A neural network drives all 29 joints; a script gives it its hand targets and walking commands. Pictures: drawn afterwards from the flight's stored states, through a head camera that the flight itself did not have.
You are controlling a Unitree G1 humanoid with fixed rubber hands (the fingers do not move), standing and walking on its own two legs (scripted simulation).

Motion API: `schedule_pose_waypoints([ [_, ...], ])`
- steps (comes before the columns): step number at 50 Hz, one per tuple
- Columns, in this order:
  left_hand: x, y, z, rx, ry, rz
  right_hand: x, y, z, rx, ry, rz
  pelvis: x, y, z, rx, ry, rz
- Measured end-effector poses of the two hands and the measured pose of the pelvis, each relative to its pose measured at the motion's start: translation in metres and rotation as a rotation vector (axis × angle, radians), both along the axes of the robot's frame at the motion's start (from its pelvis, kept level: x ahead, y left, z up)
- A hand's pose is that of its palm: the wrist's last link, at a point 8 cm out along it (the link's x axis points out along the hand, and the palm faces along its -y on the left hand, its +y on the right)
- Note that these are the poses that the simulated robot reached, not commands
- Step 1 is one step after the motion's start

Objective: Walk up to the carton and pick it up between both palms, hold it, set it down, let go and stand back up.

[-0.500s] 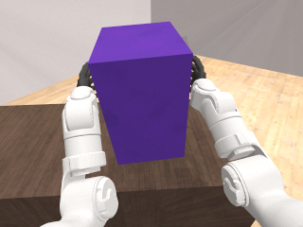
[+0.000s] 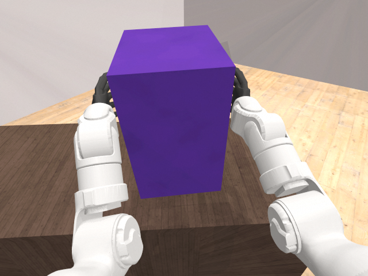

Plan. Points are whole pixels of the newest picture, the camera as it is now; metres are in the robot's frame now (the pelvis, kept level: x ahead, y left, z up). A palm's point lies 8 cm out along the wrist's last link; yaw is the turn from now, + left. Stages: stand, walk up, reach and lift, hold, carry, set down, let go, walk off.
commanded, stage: hold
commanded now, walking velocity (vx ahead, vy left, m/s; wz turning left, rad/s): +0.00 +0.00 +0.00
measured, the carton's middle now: (173, 112) +0.40 +0.01 +0.23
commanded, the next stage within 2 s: none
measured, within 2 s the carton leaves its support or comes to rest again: neither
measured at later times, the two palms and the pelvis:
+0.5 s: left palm (104, 110) +0.37 +0.15 +0.26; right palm (240, 101) +0.37 -0.12 +0.26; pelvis +0.00 +0.00 +0.00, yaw +0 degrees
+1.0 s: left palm (105, 111) +0.37 +0.14 +0.26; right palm (241, 103) +0.37 -0.13 +0.26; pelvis +0.00 +0.00 +0.00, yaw +0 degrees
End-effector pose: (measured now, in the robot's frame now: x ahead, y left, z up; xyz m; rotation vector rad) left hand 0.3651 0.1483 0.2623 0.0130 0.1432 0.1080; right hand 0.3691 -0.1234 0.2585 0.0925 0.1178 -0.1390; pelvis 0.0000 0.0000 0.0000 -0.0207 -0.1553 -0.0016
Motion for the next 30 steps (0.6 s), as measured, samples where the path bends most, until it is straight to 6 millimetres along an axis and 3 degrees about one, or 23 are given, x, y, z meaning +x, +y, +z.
schedule_pose_waypoints([
  [19, 0.0015, -0.0005, -0.0064, -0.002, 0.015, -0.021, -0.0033, -0.0006, -0.0013, -0.021, 0.018, -0.016, 0.0037, 0.0016, 0.0, 0.0, 0.0, -0.002],
  [30, 0.0035, -0.0014, 0.0015, 0.006, 0.005, -0.014, -0.0001, -0.0015, 0.0066, -0.007, 0.009, -0.013, 0.0036, 0.0046, 0.0001, 0.002, 0.006, -0.009],
])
